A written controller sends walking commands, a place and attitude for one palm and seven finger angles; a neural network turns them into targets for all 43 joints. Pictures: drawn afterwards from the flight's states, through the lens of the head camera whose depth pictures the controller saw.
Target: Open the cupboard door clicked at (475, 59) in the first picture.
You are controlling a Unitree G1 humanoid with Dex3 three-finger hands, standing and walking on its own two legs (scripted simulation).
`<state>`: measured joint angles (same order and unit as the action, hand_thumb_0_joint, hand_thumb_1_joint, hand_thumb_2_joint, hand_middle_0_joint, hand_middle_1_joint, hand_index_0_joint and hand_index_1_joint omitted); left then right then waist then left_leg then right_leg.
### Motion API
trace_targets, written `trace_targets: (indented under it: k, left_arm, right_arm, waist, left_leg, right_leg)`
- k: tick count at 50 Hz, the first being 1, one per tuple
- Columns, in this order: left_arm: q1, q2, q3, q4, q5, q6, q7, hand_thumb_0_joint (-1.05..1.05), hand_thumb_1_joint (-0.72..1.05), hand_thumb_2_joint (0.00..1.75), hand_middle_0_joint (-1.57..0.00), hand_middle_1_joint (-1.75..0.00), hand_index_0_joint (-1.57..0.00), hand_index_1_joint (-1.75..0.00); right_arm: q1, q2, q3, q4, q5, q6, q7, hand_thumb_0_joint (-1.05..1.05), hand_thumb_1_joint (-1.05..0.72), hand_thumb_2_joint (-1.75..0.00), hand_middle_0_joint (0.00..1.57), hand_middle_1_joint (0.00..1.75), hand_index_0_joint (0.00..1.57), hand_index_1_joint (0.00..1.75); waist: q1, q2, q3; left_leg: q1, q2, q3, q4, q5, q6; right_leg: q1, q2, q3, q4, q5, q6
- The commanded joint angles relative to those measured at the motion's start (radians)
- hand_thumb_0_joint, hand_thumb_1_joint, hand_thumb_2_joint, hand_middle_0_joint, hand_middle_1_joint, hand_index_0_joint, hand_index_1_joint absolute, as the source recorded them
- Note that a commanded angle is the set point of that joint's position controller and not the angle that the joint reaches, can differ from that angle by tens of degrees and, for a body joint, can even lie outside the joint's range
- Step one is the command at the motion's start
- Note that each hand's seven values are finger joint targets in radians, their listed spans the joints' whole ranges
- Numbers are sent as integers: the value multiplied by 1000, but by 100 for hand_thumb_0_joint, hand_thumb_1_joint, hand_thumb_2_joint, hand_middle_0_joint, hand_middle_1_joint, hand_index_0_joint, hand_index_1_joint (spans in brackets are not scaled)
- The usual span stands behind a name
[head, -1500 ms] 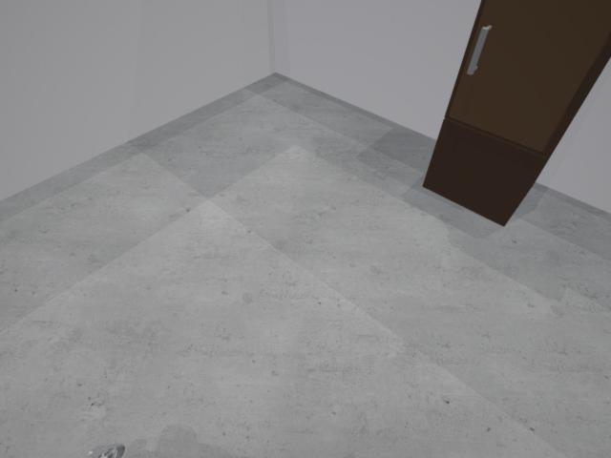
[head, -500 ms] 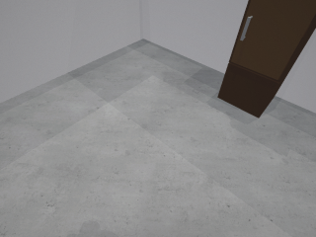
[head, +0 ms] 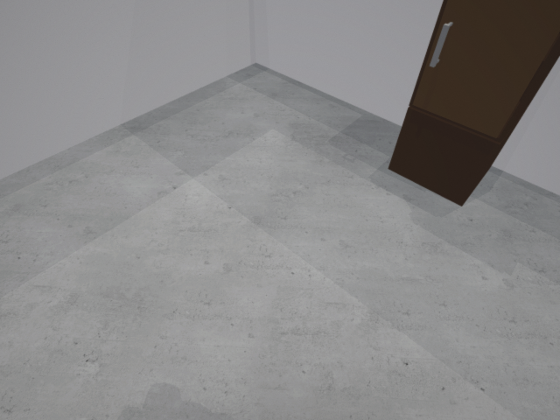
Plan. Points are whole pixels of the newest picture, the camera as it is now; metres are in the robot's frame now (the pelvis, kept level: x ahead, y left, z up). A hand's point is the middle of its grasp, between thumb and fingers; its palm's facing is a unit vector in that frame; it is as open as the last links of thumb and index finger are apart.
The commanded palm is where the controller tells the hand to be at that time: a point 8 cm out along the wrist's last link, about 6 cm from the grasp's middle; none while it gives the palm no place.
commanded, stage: walk to a spot facing it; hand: left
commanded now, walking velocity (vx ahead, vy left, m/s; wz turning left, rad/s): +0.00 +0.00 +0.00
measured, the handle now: (441, 44) +1.46 -0.56 -0.06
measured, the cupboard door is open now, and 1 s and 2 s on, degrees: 0 0 0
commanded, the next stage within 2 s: turn to face it in 1.64 s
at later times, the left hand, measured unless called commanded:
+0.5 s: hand out of the picture +0.10 +0.16 -0.20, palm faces -0.10 -0.98 -0.17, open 7.4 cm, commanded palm none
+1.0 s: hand (205, 350) +0.28 +0.17 -0.21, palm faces -0.10 -0.98 -0.15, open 7.4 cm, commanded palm none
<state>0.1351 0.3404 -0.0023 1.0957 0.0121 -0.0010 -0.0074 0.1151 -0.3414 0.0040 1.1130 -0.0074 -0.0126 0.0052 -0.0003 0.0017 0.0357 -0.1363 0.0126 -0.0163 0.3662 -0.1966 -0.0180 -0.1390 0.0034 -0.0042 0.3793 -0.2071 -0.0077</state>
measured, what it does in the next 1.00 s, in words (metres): walks ahead: right foot, then left foot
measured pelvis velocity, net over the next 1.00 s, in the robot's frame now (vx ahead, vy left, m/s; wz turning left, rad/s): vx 0.32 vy -0.01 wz -0.21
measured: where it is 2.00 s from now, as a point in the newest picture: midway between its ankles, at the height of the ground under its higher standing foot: (316, 296)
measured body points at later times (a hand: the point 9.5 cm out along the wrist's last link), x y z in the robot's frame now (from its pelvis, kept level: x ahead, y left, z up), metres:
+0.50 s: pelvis +0.10 -0.02 -0.03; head +0.11 -0.03 +0.42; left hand +0.11 +0.21 -0.18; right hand +0.00 -0.24 -0.19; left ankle +0.01 +0.13 -0.74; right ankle +0.08 -0.10 -0.75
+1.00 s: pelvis +0.32 -0.01 -0.03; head +0.34 +0.01 +0.42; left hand +0.29 +0.22 -0.19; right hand +0.39 -0.25 -0.16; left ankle +0.42 +0.07 -0.75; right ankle +0.15 -0.10 -0.66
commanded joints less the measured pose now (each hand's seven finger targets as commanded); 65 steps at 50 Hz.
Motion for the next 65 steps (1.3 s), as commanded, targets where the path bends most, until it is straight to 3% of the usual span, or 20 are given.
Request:
trace_targets:
  k: [1,4,10,16,19,21,23,25,26,29,32,39,43,44,45,46,47,49,53,65]
  left_arm:
    - [-43,214,37,-68,-1,-28,18,0,90,90,-20,-30,-20,-30]
    - [33,86,10,-34,-2,-7,21,0,90,90,-20,-30,-20,-30]
    - [121,90,37,-53,11,9,-3,0,90,90,-20,-30,-20,-30]
    - [160,4,50,-84,10,-21,-9,0,90,90,-20,-30,-20,-30]
    - [27,-51,44,-146,6,-45,-9,0,90,90,-20,-30,-20,-30]
    - [31,-73,51,-142,5,-51,-16,0,90,90,-20,-30,-20,-30]
    - [286,-84,65,-52,10,-52,-23,0,90,90,-20,-30,-20,-30]
    - [583,79,98,40,-2,-71,11,0,90,90,-20,-30,-20,-30]
    - [554,52,89,41,-3,-66,20,0,90,90,-20,-30,-20,-30]
    - [411,-51,58,4,14,-69,31,0,90,90,-20,-30,-20,-30]
    - [375,-77,51,6,15,-81,33,0,90,90,-20,-30,-20,-30]
    - [374,-71,55,29,12,-87,39,0,90,90,-20,-30,-20,-30]
    - [324,-30,72,22,11,-84,39,0,90,90,-20,-30,-20,-30]
    - [329,-45,72,15,6,-82,35,0,90,90,-20,-30,-20,-30]
    - [403,-108,74,2,-3,-75,25,0,90,90,-20,-30,-20,-30]
    - [377,-137,66,-36,-9,-79,16,0,90,90,-20,-30,-20,-30]
    - [331,-132,61,-46,-3,-72,20,0,90,90,-20,-30,-20,-30]
    - [249,-139,67,-52,14,-59,2,0,90,90,-20,-30,-20,-30]
    - [308,-179,68,-47,25,-11,-10,0,90,90,-20,-30,-20,-30]
    - [1,-140,76,-161,21,-24,-24,0,90,90,-20,-30,-20,-30]
  right_arm:
    - [-52,-206,-37,-61,0,-20,-17,0,-90,-90,20,30,20,30]
    - [13,-76,-5,-31,-8,-2,-12,0,-90,-90,20,30,20,30]
    - [89,-71,-25,-49,-20,3,-6,0,-90,-90,20,30,20,30]
    - [224,-68,-49,-43,-13,-33,-17,0,-90,-90,20,30,20,30]
    - [377,-54,-61,4,-15,-50,-30,0,-90,-90,20,30,20,30]
    - [357,-37,-59,8,-22,-51,-33,0,-90,-90,20,30,20,30]
    - [242,-21,-52,-15,-16,-50,-33,0,-90,-90,20,30,20,30]
    - [129,57,-38,-106,2,-72,-14,0,-90,-90,20,30,20,30]
    - [52,51,-48,-109,-2,-70,-15,0,-90,-90,20,30,20,30]
    - [71,112,-52,-87,-18,-49,-5,0,-90,-90,20,30,20,30]
    - [113,142,-60,-74,-17,-27,8,0,-90,-90,20,30,20,30]
    - [-41,152,-54,-153,-6,-38,31,0,-90,-90,20,30,20,30]
    - [176,94,-74,-99,-15,-53,10,0,-90,-90,20,30,20,30]
    - [328,41,-86,-55,-22,-55,-2,0,-90,-90,20,30,20,30]
    - [441,-73,-111,-35,-38,-56,-13,0,-90,-90,20,30,20,30]
    - [460,-120,-114,-33,-28,-48,-15,0,-90,-90,20,30,20,30]
    - [351,-78,-106,-50,-14,-45,-21,0,-90,-90,20,30,20,30]
    - [197,46,-79,-95,-18,-56,-20,0,-90,-90,20,30,20,30]
    - [143,86,-67,-94,-17,-77,-23,0,-90,-90,20,30,20,30]
    - [298,42,-84,-35,-28,-63,-16,0,-90,-90,20,30,20,30]
  waist:
    - [2,-8,-68]
    - [3,-17,-81]
    - [10,-39,100]
    - [-28,113,91]
    - [-91,209,120]
    - [-61,149,107]
    - [81,61,12]
    - [163,-338,-62]
    - [164,-173,20]
    - [68,-44,112]
    - [17,-97,92]
    - [27,-128,132]
    - [-93,-89,8]
    - [-148,-29,-90]
    - [-154,221,-225]
    - [-129,296,-212]
    - [-99,208,-153]
    - [-40,117,38]
    - [42,97,40]
    - [-32,77,76]
  left_leg:
    - [16,105,-82,-51,143,41]
    - [26,95,-46,-30,17,19]
    - [-153,75,-24,33,-367,38]
    - [-18,205,-154,-3,-286,120]
    - [224,365,-282,-67,186,234]
    - [169,353,-185,-13,282,206]
    - [-106,217,43,247,236,102]
    - [-554,29,158,774,-327,24]
    - [-604,79,67,853,-324,29]
    - [-601,137,55,846,-182,10]
    - [-546,129,97,741,-85,-12]
    - [-417,85,164,382,75,13]
    - [-59,11,185,236,68,59]
    - [154,52,131,203,71,77]
    - [363,295,-223,133,0,154]
    - [314,469,-512,-76,-95,237]
    - [204,478,-511,-150,-316,230]
    - [-72,387,-311,-192,-378,178]
    - [-259,292,-26,-214,-212,144]
    - [13,313,87,-150,-24,155]
  right_leg:
    - [3,-129,106,-68,135,-24]
    - [-8,-120,108,-70,-27,-9]
    - [-144,-92,202,-63,-425,-65]
    - [-286,-4,90,236,-222,-64]
    - [-551,-26,-25,479,-340,-25]
    - [-450,-57,-37,379,-352,-30]
    - [28,-12,-98,127,-97,-46]
    - [354,-411,559,-123,62,-212]
    - [270,-412,542,-118,123,-250]
    - [104,-343,352,-133,157,-218]
    - [49,-258,177,-156,238,-173]
    - [44,-199,64,-183,388,-127]
    - [41,-186,10,123,644,-99]
    - [-42,-149,-6,345,547,-77]
    - [-244,-13,-68,672,90,-40]
    - [-375,59,-25,944,-352,-42]
    - [-448,-4,35,1037,-304,-52]
    - [-475,-93,27,1015,-153,-41]
    - [-351,-133,-8,828,-79,-11]
    - [-311,-94,-112,243,-30,2]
